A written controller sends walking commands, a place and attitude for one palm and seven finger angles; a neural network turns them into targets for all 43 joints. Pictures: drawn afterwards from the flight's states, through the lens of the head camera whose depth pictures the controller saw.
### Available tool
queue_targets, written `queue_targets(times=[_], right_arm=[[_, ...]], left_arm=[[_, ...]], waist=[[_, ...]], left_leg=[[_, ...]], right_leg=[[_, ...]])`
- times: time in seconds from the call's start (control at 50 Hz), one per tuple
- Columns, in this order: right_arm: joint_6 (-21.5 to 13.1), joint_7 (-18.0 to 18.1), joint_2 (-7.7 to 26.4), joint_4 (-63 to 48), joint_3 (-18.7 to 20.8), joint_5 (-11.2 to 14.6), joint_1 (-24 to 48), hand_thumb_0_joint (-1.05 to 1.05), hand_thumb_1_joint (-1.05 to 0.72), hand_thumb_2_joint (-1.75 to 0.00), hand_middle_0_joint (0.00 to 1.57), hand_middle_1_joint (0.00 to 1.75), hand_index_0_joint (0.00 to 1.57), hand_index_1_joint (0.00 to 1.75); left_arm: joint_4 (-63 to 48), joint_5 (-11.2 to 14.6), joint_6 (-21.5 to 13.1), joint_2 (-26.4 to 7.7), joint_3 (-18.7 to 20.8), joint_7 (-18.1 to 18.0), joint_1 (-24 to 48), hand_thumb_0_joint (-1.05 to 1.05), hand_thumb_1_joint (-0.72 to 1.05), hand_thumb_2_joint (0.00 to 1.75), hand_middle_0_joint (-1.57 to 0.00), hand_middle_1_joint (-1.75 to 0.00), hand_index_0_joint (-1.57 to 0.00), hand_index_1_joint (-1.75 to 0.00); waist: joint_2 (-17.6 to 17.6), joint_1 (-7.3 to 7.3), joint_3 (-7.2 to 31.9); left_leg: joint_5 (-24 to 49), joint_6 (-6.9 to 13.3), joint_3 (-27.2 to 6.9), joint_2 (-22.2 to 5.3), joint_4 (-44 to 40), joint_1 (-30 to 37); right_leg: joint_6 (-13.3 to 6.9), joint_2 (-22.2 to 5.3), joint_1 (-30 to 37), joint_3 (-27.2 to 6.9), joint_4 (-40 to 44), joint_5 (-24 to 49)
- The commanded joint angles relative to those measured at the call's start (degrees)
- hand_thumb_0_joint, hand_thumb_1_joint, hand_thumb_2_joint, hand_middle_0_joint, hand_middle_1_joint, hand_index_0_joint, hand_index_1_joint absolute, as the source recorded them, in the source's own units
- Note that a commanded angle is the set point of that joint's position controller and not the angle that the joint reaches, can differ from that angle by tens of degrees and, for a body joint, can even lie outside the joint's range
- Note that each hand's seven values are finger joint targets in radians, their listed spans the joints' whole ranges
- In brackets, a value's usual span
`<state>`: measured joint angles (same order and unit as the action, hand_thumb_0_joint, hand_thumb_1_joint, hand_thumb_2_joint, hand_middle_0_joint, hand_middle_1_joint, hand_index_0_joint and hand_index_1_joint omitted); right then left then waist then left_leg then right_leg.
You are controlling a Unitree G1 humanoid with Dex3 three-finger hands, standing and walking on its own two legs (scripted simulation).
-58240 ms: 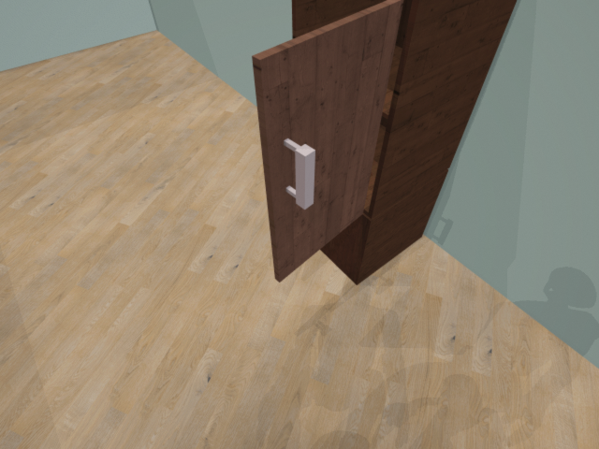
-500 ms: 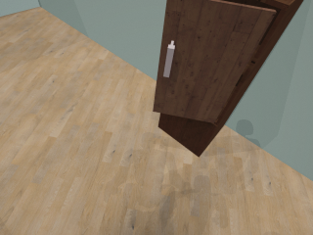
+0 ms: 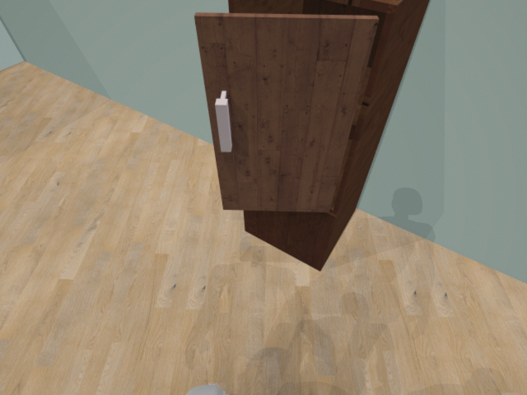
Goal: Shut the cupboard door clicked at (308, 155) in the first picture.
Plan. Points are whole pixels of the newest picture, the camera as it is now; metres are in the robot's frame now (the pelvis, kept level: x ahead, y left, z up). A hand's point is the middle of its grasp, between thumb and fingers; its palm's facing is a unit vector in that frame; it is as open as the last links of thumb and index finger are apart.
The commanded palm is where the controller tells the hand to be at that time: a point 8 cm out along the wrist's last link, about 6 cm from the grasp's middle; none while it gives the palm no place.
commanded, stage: take the last steps up to it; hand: left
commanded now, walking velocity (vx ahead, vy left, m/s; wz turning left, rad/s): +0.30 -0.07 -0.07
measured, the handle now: (225, 121) +0.69 +0.12 +0.02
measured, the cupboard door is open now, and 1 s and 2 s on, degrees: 31 31 31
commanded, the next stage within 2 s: come to a stop and stand still in 0.44 s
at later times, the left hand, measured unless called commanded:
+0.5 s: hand (182, 341) +0.24 +0.17 -0.16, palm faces -0.05 -0.98 -0.20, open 7.4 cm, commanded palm none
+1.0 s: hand (196, 326) +0.28 +0.15 -0.18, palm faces +0.02 -0.97 -0.23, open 7.3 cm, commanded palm none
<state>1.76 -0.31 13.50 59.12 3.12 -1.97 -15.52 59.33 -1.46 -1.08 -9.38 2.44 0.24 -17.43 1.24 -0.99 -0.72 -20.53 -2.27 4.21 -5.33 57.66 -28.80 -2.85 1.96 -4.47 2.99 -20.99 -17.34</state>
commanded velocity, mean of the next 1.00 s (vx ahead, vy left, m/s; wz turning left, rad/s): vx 0.01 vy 0.02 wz -0.02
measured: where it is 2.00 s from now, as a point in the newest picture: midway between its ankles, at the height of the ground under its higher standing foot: outside the picture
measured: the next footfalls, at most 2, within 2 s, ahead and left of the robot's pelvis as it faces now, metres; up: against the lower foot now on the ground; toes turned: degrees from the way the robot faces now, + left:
left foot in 0.18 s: +0.17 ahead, +0.12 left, +0.00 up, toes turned +7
right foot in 0.58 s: +0.30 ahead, -0.16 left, +0.00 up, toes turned -9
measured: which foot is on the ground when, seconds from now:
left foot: up 0.00-0.16, down 0.18-0.58, up 0.60-1.00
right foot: down 0.00-0.18, up 0.20-0.56, down 0.58-1.00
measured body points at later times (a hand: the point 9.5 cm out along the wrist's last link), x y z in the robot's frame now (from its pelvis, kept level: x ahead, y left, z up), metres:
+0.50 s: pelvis +0.16 -0.02 +0.00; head +0.19 -0.02 +0.45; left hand +0.25 +0.22 -0.15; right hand +0.12 -0.24 -0.16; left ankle +0.13 +0.11 -0.74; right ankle +0.23 -0.16 -0.71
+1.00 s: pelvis +0.21 -0.04 +0.00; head +0.26 -0.03 +0.44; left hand +0.28 +0.20 -0.16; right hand +0.31 -0.29 -0.15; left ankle +0.21 +0.09 -0.70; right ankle +0.26 -0.15 -0.74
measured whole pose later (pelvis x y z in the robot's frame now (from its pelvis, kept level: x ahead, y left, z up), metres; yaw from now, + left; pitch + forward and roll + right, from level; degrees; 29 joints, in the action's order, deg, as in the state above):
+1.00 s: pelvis +0.21 -0.04 +0.00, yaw -2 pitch +0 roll +0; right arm 3.2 0.5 12.1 56.3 3.1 -0.5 -5.6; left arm 58.1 -2.2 0.8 -10.4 2.8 -2.2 -9.5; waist -1.0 1.8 -4.8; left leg -24.7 -2.9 0.6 -0.7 47.6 -21.7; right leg -1.2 -3.1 -17.4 6.2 -26.5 -9.4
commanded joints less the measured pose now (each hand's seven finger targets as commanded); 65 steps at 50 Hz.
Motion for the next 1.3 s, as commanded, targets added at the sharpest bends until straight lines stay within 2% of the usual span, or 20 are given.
queue_targets(times=[0.0, 0.08, 0.12, 0.14, 0.16, 0.18, 0.26, 0.36, 0.44, 0.52, 0.56, 0.58, 0.64, 0.68, 0.82, 0.94, 1.0, 1.06, 1.16, 1.28], right_arm=[[-2.5, -0.3, 1.3, -5.7, 0.3, 0.2, 4.9, 0.00, -0.90, -0.90, 0.20, 0.30, 0.20, 0.30], [-3.8, -0.1, 0.9, -5.8, 0.0, 0.4, 5.1, 0.00, -0.90, -0.90, 0.20, 0.30, 0.20, 0.30], [-4.5, 0.6, 2.1, -2.9, 0.3, 0.1, -2.7, 0.00, -0.90, -0.90, 0.20, 0.30, 0.20, 0.30], [-5.0, 1.0, 5.1, -0.6, 1.1, -0.2, -9.5, 0.00, -0.90, -0.90, 0.20, 0.30, 0.20, 0.30], [-5.4, 1.7, 11.1, 0.7, 2.3, -1.2, -16.2, 0.00, -0.90, -0.90, 0.20, 0.30, 0.20, 0.30], [-4.7, 2.3, 12.9, 1.0, 2.3, -0.8, -18.9, 0.00, -0.90, -0.90, 0.20, 0.30, 0.20, 0.30], [-5.0, 2.6, 4.7, -1.7, 0.2, -0.2, -6.5, 0.00, -0.90, -0.90, 0.20, 0.30, 0.20, 0.30], [-5.0, 2.0, 4.3, -1.3, 0.5, 0.0, -4.2, 0.00, -0.90, -0.90, 0.20, 0.30, 0.20, 0.30], [-4.1, 1.6, 4.2, -0.4, 1.1, 0.1, -5.3, 0.00, -0.90, -0.90, 0.20, 0.30, 0.20, 0.30], [-3.3, 1.1, 3.3, 0.4, 1.1, 0.5, -4.7, 0.00, -0.90, -0.90, 0.20, 0.30, 0.20, 0.30], [-2.9, 0.8, -2.6, -0.7, -0.5, 1.3, -6.9, 0.00, -0.90, -0.90, 0.20, 0.30, 0.20, 0.30], [-2.2, 1.3, -1.7, -0.5, -0.6, 1.5, -6.1, 0.00, -0.90, -0.90, 0.20, 0.30, 0.20, 0.30], [-1.0, 2.1, -1.4, 2.2, -0.6, 2.4, -8.0, 0.00, -0.90, -0.90, 0.20, 0.30, 0.20, 0.30], [0.0, 2.2, -1.1, 2.0, -0.6, 2.4, -5.2, 0.00, -0.90, -0.90, 0.20, 0.30, 0.20, 0.30], [2.2, 1.4, 0.7, -1.5, 0.7, 1.3, 0.8, 0.00, -0.90, -0.90, 0.20, 0.30, 0.20, 0.30], [0.9, 0.9, 0.4, -3.9, 0.5, 1.6, 2.8, 0.00, -0.90, -0.90, 0.20, 0.30, 0.20, 0.30], [-0.1, 1.0, 0.8, -2.5, 0.2, 1.4, -1.6, 0.00, -0.90, -0.90, 0.20, 0.30, 0.20, 0.30], [-0.7, 1.6, 9.0, -5.1, 1.0, 0.3, 2.5, 0.00, -0.90, -0.90, 0.20, 0.30, 0.20, 0.30], [-1.4, 3.1, 5.0, -4.9, -1.0, 0.5, 6.5, 0.00, -0.90, -0.90, 0.20, 0.30, 0.20, 0.30], [-2.0, 2.9, 4.9, -1.6, -0.4, 1.1, 1.2, 0.00, -0.90, -0.90, 0.20, 0.30, 0.20, 0.30]], left_arm=[[-0.9, 0.2, -1.9, -8.7, 1.6, -0.7, -2.3, 0.00, 0.90, 0.90, -0.20, -0.30, -0.20, -0.30], [1.3, 0.0, -1.8, -9.2, 1.8, -0.7, -3.2, 0.00, 0.90, 0.90, -0.20, -0.30, -0.20, -0.30], [1.6, 0.6, -1.7, -9.1, 2.0, -0.6, -1.4, 0.00, 0.90, 0.90, -0.20, -0.30, -0.20, -0.30], [1.4, 0.7, -1.5, -7.2, 1.8, -0.4, -2.3, 0.00, 0.90, 0.90, -0.20, -0.30, -0.20, -0.30], [0.6, 1.2, -1.4, -4.3, 1.3, 0.0, -5.1, 0.00, 0.90, 0.90, -0.20, -0.30, -0.20, -0.30], [-1.4, 1.0, -1.4, -5.0, 0.8, 0.1, -2.6, 0.00, 0.90, 0.90, -0.20, -0.30, -0.20, -0.30], [-1.4, -0.5, -0.1, -4.4, 1.7, 1.1, 2.3, 0.00, 0.90, 0.90, -0.20, -0.30, -0.20, -0.30], [-1.5, 0.1, 1.0, -1.7, 1.2, 1.3, 1.3, 0.00, 0.90, 0.90, -0.20, -0.30, -0.20, -0.30], [-2.9, 0.0, 0.6, -2.3, 1.1, 1.1, 4.9, 0.00, 0.90, 0.90, -0.20, -0.30, -0.20, -0.30], [-0.1, -0.1, -0.5, -5.4, 1.9, 0.6, -2.8, 0.00, 0.90, 0.90, -0.20, -0.30, -0.20, -0.30], [1.4, -0.2, -1.8, -12.5, 2.7, -0.7, -7.6, 0.00, 0.90, 0.90, -0.20, -0.30, -0.20, -0.30], [0.8, 0.4, -1.7, -11.9, 1.7, -1.1, -5.6, 0.00, 0.90, 0.90, -0.20, -0.30, -0.20, -0.30], [-0.3, 0.2, -1.4, -9.2, 1.1, -2.6, 2.4, 0.00, 0.90, 0.90, -0.20, -0.30, -0.20, -0.30], [-0.7, 0.2, -0.7, -9.0, 1.2, -3.0, 2.6, 0.00, 0.90, 0.90, -0.20, -0.30, -0.20, -0.30], [-2.6, 0.0, 0.7, -10.3, 2.5, -3.5, 4.3, 0.00, 0.90, 0.90, -0.20, -0.30, -0.20, -0.30], [-4.1, -0.9, 1.3, -11.1, 2.8, -3.1, 5.1, 0.00, 0.90, 0.90, -0.20, -0.30, -0.20, -0.30], [-4.0, -0.3, 1.8, -11.3, 2.8, -2.7, 6.1, 0.00, 0.90, 0.90, -0.20, -0.30, -0.20, -0.30], [-5.1, 0.6, 3.2, -5.3, 1.3, -2.5, 4.5, 0.00, 0.90, 0.90, -0.20, -0.30, -0.20, -0.30], [-2.3, 0.3, 4.0, -6.6, 1.5, -1.8, 2.8, 0.00, 0.90, 0.90, -0.20, -0.30, -0.20, -0.30], [-1.0, 0.7, 2.6, -4.7, -0.1, -1.8, 1.7, 0.00, 0.90, 0.90, -0.20, -0.30, -0.20, -0.30]], waist=[[-7.0, 0.75, -4.5], [-5.4, 0.55, -3.4], [-3.4, -3.36, -1.2], [2.8, -5.29, 2.6], [16.1, -6.47, 7.6], [16.0, -7.01, 7.8], [5.9, -1.42, -6.0], [7.4, 0.93, -2.7], [6.5, 0.07, -4.7], [-0.2, 3.98, -1.3], [-18.7, 4.64, 2.3], [-11.3, 3.86, 2.3], [-14.4, 0.92, 4.5], [-8.3, 1.53, 5.3], [-6.5, 1.95, 4.3], [-12.4, 2.17, 5.1], [-10.4, -0.28, 5.6], [15.4, 0.77, 0.5], [9.5, 3.08, -2.3], [5.2, 1.63, 3.0]], left_leg=[[4.0, -0.6, 0.8, -0.4, -7.9, -5.4], [4.1, 0.9, 2.5, 1.2, -19.9, 2.0], [10.4, 1.4, 4.3, 3.7, -27.7, 15.2], [11.6, 2.5, -1.4, 0.4, -30.5, 27.0], [11.8, 8.5, -21.9, -14.7, -35.2, 38.2], [10.9, 13.4, -33.2, -22.7, -42.5, 38.4], [6.3, 11.0, -18.1, -16.5, -47.2, 16.9], [13.8, 9.9, -3.1, -10.8, -46.4, 15.8], [8.1, 9.9, -2.9, -10.7, -45.2, 14.5], [3.2, 5.6, 1.6, -5.6, -32.8, 11.7], [-14.8, 1.5, 5.0, 3.7, -12.6, 2.4], [-17.3, 1.4, 0.0, 1.9, -8.4, 6.8], [-12.2, 0.7, -4.0, 0.5, -6.1, 8.5], [-10.6, 0.1, -4.0, 2.2, -4.0, 7.8], [-4.8, -1.6, -5.9, 4.0, 3.6, 2.8], [-4.8, -0.6, -4.0, 4.1, -12.6, 8.9], [8.1, -0.1, -1.8, 4.8, -31.2, 20.4], [21.3, 8.6, -20.6, -14.4, -44.2, 13.3], [24.8, 9.3, -12.1, -7.8, -42.6, 13.1], [30.3, 10.5, -12.5, -7.5, -39.2, 23.5]], right_leg=[[-9.6, -14.1, 0.5, -10.5, 10.0, 12.6], [-8.9, -14.3, 2.3, -10.5, 5.5, 18.4], [-6.7, -11.3, -2.2, -7.5, -3.9, 23.2], [-4.7, -8.0, -8.9, -5.2, -15.4, 19.5], [-1.4, -1.3, -21.8, 0.2, -31.3, 0.6], [-1.1, 0.9, -27.9, -2.6, -43.9, -15.8], [0.6, -6.9, -28.6, -5.5, -47.4, -3.8], [2.4, -6.6, -20.7, -0.4, -28.6, 1.2], [2.9, -5.3, -17.2, 2.3, -18.6, 4.5], [2.4, -4.0, -2.4, 1.9, -6.3, 8.2], [-4.8, -22.7, 5.1, -20.3, 4.1, 21.8], [-7.4, -24.5, -0.3, -20.0, 5.6, 29.5], [-8.3, -22.3, -0.6, -13.4, -1.0, 54.9], [-8.5, -21.7, -0.2, -10.8, -1.7, 58.8], [-9.5, -22.6, -3.0, -9.4, 0.7, 47.2], [-8.8, -20.2, -4.6, -9.7, 0.3, 32.0], [-4.1, -17.0, -9.8, -8.3, -3.4, 19.1], [3.6, -4.3, -15.9, -1.6, -18.7, -12.5], [3.2, -3.1, -15.6, -6.2, -30.0, -7.0], [3.9, -3.3, -9.6, -3.4, -10.7, -3.3]])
